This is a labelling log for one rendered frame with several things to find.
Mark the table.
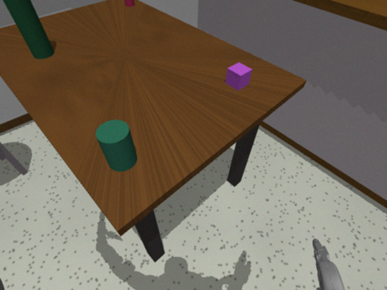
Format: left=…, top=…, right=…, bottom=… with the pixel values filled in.
left=0, top=0, right=306, bottom=262

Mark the right robot hand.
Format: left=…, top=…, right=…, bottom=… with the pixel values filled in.
left=313, top=239, right=345, bottom=290

